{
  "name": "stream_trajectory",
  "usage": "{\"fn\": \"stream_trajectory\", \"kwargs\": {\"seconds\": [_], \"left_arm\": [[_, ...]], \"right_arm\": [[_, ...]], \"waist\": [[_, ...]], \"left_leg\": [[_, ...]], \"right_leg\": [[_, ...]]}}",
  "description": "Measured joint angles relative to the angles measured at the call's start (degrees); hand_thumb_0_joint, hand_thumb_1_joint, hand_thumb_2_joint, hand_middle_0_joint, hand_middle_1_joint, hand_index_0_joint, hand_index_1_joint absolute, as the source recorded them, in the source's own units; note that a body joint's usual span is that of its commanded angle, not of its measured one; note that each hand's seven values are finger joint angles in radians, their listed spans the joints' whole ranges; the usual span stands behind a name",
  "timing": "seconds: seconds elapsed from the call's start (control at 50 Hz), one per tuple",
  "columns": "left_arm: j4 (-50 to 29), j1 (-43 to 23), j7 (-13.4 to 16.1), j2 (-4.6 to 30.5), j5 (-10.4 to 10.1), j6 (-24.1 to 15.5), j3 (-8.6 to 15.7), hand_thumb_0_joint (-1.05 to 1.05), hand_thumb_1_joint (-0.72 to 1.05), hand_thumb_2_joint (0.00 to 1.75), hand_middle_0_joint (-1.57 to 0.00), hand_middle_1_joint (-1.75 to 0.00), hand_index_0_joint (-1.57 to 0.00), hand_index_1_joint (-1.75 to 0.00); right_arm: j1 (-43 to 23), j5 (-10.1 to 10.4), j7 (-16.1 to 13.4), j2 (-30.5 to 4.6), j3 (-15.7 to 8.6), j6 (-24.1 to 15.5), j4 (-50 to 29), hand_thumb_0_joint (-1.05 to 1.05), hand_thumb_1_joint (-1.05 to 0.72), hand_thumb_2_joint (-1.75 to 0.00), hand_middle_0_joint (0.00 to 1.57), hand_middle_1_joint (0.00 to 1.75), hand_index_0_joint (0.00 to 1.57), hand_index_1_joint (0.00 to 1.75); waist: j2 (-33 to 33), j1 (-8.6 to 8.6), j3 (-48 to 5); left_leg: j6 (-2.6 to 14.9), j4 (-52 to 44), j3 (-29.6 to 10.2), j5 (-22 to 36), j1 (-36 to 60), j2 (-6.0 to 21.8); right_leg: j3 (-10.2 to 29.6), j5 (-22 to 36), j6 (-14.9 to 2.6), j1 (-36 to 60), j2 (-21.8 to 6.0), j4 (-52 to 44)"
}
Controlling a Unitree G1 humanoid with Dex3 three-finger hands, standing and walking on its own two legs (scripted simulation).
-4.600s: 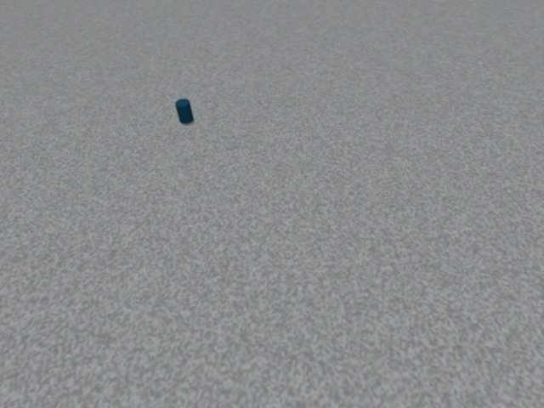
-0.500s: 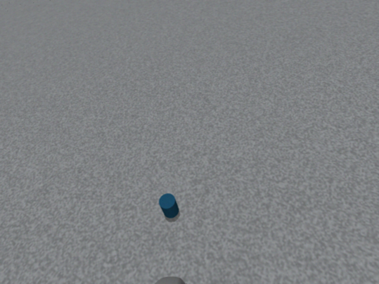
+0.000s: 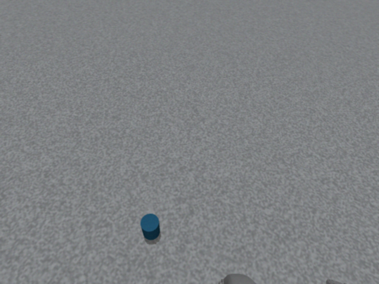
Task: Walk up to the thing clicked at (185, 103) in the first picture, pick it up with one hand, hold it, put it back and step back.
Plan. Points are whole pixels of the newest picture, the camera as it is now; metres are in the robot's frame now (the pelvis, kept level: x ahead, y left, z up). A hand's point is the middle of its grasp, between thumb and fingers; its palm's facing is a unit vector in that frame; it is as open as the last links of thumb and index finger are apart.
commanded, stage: walk up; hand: left
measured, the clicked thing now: (150, 227) +0.48 +0.18 -0.70
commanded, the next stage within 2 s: none
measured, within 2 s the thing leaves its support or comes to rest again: neither
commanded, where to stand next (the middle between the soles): +0.14 -0.02 m, yaw -2 degrees
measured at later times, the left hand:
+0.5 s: hand out of the picture +0.14 +0.23 -0.14, palm faces -0.05 -0.92 -0.38, open 7.4 cm
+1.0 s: hand (89, 282) +0.16 +0.24 -0.15, palm faces -0.05 -0.94 -0.34, open 7.4 cm
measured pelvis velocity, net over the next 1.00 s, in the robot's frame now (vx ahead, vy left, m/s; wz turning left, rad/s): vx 0.09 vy -0.02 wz -0.04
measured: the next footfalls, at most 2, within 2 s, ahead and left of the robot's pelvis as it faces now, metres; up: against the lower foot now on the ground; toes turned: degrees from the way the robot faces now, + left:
right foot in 0.28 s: +0.16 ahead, -0.14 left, +0.00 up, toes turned -4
left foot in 0.56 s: +0.12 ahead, +0.12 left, +0.00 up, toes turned +0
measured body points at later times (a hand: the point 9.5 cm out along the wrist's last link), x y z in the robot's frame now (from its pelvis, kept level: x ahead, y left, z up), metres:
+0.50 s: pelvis +0.05 -0.02 +0.00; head +0.06 -0.04 +0.45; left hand +0.14 +0.28 -0.11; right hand +0.11 -0.32 -0.14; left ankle +0.06 +0.12 -0.71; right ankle +0.12 -0.14 -0.73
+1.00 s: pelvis +0.09 -0.02 +0.00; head +0.10 -0.02 +0.45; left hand +0.16 +0.29 -0.13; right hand +0.14 -0.33 -0.12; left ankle +0.08 +0.12 -0.73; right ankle +0.12 -0.14 -0.73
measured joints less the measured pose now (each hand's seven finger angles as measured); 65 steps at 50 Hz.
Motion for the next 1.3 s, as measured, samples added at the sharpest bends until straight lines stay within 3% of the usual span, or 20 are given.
{"fn": "stream_trajectory", "kwargs": {"seconds": [0.12, 0.24, 0.28, 0.32, 0.4, 0.52, 0.6, 0.68, 0.72, 0.76, 0.8, 1.1, 1.3], "left_arm": [[0.5, -1.2, 0.1, 0.3, 0.0, 0.6, 0.6, 0.0, 0.91, 0.9, -0.2, -0.29, -0.2, -0.3], [2.1, -3.7, 1.2, -0.9, 0.0, 1.2, 0.4, 0.0, 0.91, 0.9, -0.2, -0.29, -0.2, -0.3], [2.7, -4.4, 1.6, -1.4, 0.2, 0.8, 0.3, 0.0, 0.91, 0.9, -0.2, -0.29, -0.2, -0.3], [3.4, -5.6, 1.8, -3.2, 0.7, 0.5, 0.1, 0.0, 0.91, 0.9, -0.2, -0.29, -0.2, -0.3], [2.5, -6.9, 0.9, -4.2, 1.2, 0.4, -0.8, 0.01, 0.91, 0.9, -0.2, -0.29, -0.21, -0.3], [2.0, -7.6, 0.5, -4.9, 1.7, 1.0, -1.2, 0.0, 0.9, 0.9, -0.2, -0.3, -0.21, -0.3], [3.1, -8.2, 0.1, -3.9, 1.1, 2.7, -0.8, 0.0, 0.9, 0.9, -0.2, -0.3, -0.21, -0.3], [5.6, -7.5, -0.3, -3.1, 0.6, 3.7, -0.3, 0.01, 0.91, 0.9, -0.2, -0.3, -0.21, -0.3], [6.6, -7.4, -0.4, -2.2, 0.5, 3.4, 0.1, 0.01, 0.91, 0.9, -0.2, -0.29, -0.21, -0.3], [7.8, -7.9, -0.2, -1.8, 0.5, 3.0, 0.3, 0.01, 0.91, 0.9, -0.2, -0.29, -0.2, -0.3], [8.9, -8.3, 0.0, -1.9, 0.6, 2.8, 0.2, 0.01, 0.91, 0.9, -0.2, -0.29, -0.2, -0.3], [11.1, -10.0, 0.1, -4.3, 0.2, 2.1, -1.3, 0.01, 0.91, 0.9, -0.2, -0.29, -0.2, -0.3], [9.9, -13.7, 0.8, -4.4, 0.0, 2.3, -0.9, 0.01, 0.91, 0.9, -0.2, -0.29, -0.21, -0.3]], "right_arm": [[2.2, -0.3, -1.0, 0.1, 0.7, 0.5, 0.8, 0.01, -0.9, -0.9, 0.2, 0.3, 0.2, 0.3], [1.0, -0.3, -2.0, -0.3, 0.9, 2.0, 1.5, 0.01, -0.9, -0.9, 0.2, 0.3, 0.2, 0.3], [0.2, 0.2, -2.1, -0.4, 1.0, 2.7, 1.9, 0.01, -0.9, -0.9, 0.2, 0.3, 0.2, 0.3], [-1.6, 0.6, -2.4, -0.9, 1.1, 3.5, 2.9, 0.01, -0.9, -0.9, 0.2, 0.3, 0.2, 0.3], [-2.5, 0.2, -2.3, 0.1, 1.8, 3.8, 4.2, 0.01, -0.9, -0.9, 0.2, 0.3, 0.2, 0.3], [-1.7, -0.4, -1.7, -0.4, 2.0, 3.1, 7.3, 0.01, -0.9, -0.9, 0.2, 0.3, 0.2, 0.3], [-0.8, -1.3, -2.3, -0.4, 1.5, 1.9, 9.6, 0.01, -0.9, -0.9, 0.2, 0.3, 0.2, 0.3], [0.2, -1.6, -2.5, -0.2, 1.6, 1.7, 11.0, 0.01, -0.9, -0.9, 0.2, 0.3, 0.2, 0.3], [0.1, -1.6, -2.6, 0.0, 1.8, 1.5, 11.3, 0.01, -0.9, -0.9, 0.2, 0.3, 0.2, 0.3], [-0.7, -1.4, -2.4, -0.1, 1.9, 1.3, 11.4, 0.01, -0.9, -0.9, 0.2, 0.3, 0.2, 0.3], [-1.4, -1.0, -2.4, -0.3, 2.0, 1.4, 11.4, 0.01, -0.9, -0.9, 0.2, 0.3, 0.2, 0.3], [-5.6, -0.1, -2.9, -0.3, 2.3, 1.4, 12.0, 0.01, -0.9, -0.9, 0.2, 0.3, 0.2, 0.3], [-7.8, -0.3, -3.2, 0.3, 2.4, 1.9, 12.9, 0.01, -0.9, -0.9, 0.2, 0.3, 0.2, 0.3]], "waist": [[-0.3, -0.25, 0.3], [1.4, -0.48, 1.9], [2.1, -0.28, 2.0], [5.5, -0.29, 2.9], [5.1, 0.6, 1.9], [4.2, 1.72, -1.2], [1.6, 1.48, -2.3], [0.5, 0.42, -4.4], [-0.5, 0.39, -4.1], [-0.5, 0.43, -2.9], [0.2, 0.33, -1.8], [4.2, 0.66, -2.1], [3.0, 0.47, -2.8]], "left_leg": [[0.43, -4.5, 1.1, 0.0, 4.4, -1.1], [-0.26, -0.2, 2.1, -3.5, 3.3, -1.3], [-0.82, 3.6, 2.4, -5.9, 1.9, -0.9], [-0.95, 7.4, 1.3, -8.2, 0.7, 1.2], [-0.7, 14.6, -0.9, -19.4, -2.1, -0.9], [-1.85, 8.4, -2.8, -13.0, -0.9, 0.1], [-2.73, 0.5, -1.9, -3.0, 2.7, -0.8], [-1.97, -0.5, -1.7, -4.0, 3.6, -0.2], [-2.6, -1.0, -1.3, -3.8, 4.1, 0.0], [-3.03, -0.6, -1.2, -4.2, 4.5, 0.6], [-3.31, -0.2, -1.5, -4.5, 4.8, 1.4], [-4.35, -3.2, -2.4, -5.7, 7.0, 1.8], [-4.3, -2.9, -2.2, -6.6, 8.1, 1.7]], "right_leg": [[1.3, 6.2, 2.13, -4.2, -1.6, -8.7], [-1.0, 10.4, 2.13, -0.2, -1.2, -20.7], [-1.6, 11.8, 1.82, 3.4, -0.1, -26.3], [-2.5, 11.3, 1.83, 4.2, 2.1, -26.7], [-2.1, 10.9, 0.72, 3.9, 1.1, -26.0], [-2.1, 12.1, 1.4, 5.0, 0.5, -28.9], [-1.3, 9.7, 2.14, 4.6, -0.6, -26.2], [-0.5, 1.8, 1.75, 4.7, 0.6, -23.5], [-0.4, 3.2, 1.42, 6.3, 0.4, -26.2], [-0.8, 9.7, 2.2, 7.8, 0.7, -29.5], [-1.3, 12.0, 2.97, 9.1, 1.3, -31.3], [-2.3, 8.2, 2.3, 10.2, 1.6, -31.0], [-2.2, 7.0, 2.29, 10.9, 1.4, -30.0]]}}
